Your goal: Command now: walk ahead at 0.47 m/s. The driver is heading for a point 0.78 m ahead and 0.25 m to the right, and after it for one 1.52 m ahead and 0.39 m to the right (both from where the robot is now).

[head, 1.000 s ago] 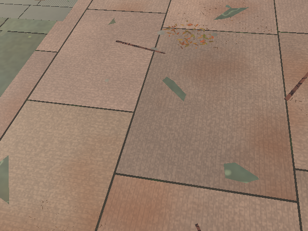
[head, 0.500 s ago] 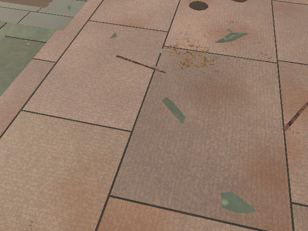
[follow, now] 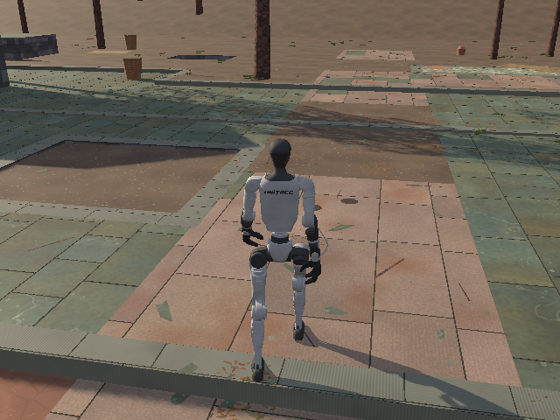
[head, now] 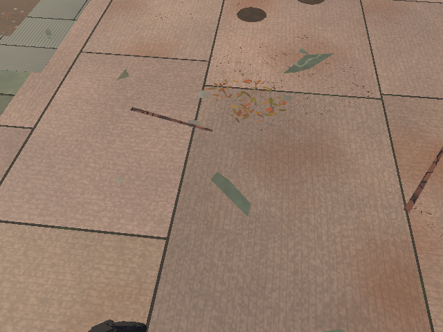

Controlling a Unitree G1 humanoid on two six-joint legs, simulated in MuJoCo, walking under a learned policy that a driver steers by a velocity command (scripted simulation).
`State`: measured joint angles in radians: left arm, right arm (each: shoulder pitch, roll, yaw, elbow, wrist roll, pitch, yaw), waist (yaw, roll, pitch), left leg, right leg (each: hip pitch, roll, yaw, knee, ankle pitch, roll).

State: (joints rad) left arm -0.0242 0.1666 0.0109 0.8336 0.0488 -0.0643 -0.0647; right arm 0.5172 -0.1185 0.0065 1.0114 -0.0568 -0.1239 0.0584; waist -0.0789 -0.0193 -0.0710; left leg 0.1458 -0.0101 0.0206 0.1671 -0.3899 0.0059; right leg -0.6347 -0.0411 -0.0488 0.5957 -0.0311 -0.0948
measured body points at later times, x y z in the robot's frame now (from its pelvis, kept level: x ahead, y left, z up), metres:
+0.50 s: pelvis +0.29 -0.01 +0.01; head +0.32 -0.01 +0.46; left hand +0.24 +0.25 -0.13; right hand +0.52 -0.22 -0.08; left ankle +0.48 +0.13 -0.69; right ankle +0.16 -0.11 -0.72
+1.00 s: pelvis +0.56 -0.01 +0.01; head +0.58 -0.03 +0.46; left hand +0.81 +0.17 -0.09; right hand +0.51 -0.29 -0.12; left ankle +0.48 +0.12 -0.72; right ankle +0.68 -0.19 -0.68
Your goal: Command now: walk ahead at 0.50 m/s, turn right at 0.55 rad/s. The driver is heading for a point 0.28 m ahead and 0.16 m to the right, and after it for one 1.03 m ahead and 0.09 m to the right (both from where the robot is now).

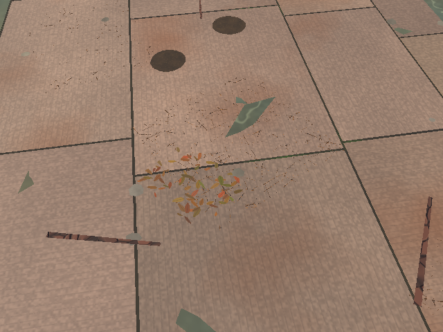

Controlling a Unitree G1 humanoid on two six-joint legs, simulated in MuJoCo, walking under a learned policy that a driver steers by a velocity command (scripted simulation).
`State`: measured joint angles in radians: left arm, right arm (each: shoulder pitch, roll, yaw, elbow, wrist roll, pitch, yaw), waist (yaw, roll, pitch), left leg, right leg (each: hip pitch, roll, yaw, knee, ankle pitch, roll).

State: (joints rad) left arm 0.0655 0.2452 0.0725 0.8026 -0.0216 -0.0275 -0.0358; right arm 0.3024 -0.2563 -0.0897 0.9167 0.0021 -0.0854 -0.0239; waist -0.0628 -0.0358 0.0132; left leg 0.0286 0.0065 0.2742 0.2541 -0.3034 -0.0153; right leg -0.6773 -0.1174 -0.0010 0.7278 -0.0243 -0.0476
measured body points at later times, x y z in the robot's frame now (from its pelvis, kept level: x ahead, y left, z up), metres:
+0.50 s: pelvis +0.24 -0.05 +0.00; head +0.27 -0.07 +0.45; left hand +0.40 +0.20 -0.10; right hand +0.37 -0.34 -0.10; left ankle +0.41 +0.06 -0.71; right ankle +0.18 -0.12 -0.74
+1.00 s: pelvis +0.31 -0.07 -0.01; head +0.32 -0.08 +0.44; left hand +0.44 +0.16 -0.14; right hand +0.36 -0.34 -0.13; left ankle +0.40 +0.04 -0.74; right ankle +0.24 -0.18 -0.74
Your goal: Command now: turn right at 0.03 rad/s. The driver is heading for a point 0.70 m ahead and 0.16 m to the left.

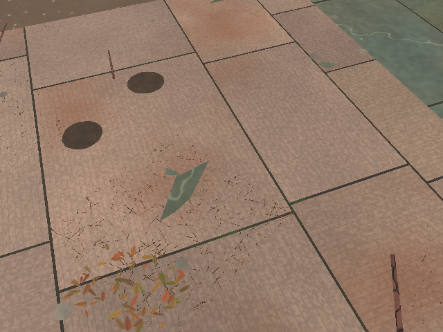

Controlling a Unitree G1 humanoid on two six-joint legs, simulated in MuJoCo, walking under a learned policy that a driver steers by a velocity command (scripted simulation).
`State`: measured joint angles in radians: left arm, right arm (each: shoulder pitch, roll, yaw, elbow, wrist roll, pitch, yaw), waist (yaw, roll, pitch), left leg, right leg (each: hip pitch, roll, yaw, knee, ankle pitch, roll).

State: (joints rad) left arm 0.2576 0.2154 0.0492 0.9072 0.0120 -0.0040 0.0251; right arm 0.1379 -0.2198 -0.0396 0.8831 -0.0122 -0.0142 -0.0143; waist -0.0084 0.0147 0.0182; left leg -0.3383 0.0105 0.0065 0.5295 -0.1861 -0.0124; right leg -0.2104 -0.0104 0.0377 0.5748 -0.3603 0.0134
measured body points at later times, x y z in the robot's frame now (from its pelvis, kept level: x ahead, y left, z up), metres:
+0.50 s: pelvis +0.06 +0.01 +0.00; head +0.06 +0.02 +0.45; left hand +0.06 +0.27 -0.15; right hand +0.16 -0.26 -0.13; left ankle +0.08 +0.11 -0.73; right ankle -0.03 -0.13 -0.73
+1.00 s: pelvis +0.28 -0.01 -0.01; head +0.32 -0.01 +0.44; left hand +0.52 +0.21 -0.10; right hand +0.19 -0.27 -0.15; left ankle +0.08 +0.11 -0.73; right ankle +0.44 -0.12 -0.73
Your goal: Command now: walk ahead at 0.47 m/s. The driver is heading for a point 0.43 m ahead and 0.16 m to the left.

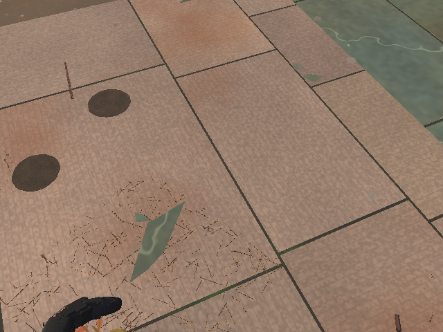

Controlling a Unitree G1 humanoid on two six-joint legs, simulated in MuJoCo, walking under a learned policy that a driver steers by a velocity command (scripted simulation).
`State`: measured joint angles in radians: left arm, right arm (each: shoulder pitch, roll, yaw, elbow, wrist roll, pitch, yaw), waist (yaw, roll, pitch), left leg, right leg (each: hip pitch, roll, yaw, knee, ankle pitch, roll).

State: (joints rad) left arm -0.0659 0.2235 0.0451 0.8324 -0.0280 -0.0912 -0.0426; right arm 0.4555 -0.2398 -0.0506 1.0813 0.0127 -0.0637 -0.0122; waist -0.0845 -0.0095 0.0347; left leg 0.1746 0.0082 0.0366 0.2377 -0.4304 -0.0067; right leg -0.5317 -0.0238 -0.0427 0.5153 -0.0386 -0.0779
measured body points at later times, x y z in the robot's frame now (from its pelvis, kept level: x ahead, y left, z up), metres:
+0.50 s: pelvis +0.21 -0.01 +0.01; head +0.24 +0.01 +0.46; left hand +0.25 +0.28 -0.13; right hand +0.42 -0.23 -0.09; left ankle +0.29 +0.11 -0.71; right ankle +0.16 -0.11 -0.72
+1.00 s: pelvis +0.28 -0.01 +0.01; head +0.30 -0.02 +0.46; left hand +0.27 +0.28 -0.11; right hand +0.52 -0.20 -0.10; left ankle +0.29 +0.11 -0.72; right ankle +0.32 -0.13 -0.72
